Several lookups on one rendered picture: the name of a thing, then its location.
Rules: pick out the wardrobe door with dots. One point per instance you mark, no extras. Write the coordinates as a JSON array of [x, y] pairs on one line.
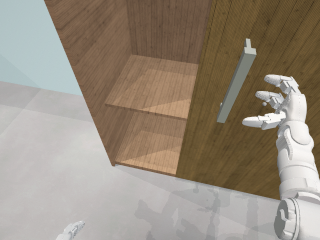
[[286, 36]]

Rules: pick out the right robot upper arm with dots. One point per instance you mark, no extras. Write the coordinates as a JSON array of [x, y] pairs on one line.
[[297, 220]]

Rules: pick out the handle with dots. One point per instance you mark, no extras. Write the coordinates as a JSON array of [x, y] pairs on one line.
[[244, 64]]

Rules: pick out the robot right hand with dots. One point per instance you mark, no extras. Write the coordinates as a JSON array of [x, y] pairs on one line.
[[292, 108]]

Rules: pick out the robot left hand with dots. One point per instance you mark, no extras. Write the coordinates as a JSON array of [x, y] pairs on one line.
[[71, 230]]

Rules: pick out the right robot forearm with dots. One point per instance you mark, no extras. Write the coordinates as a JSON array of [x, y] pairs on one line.
[[296, 164]]

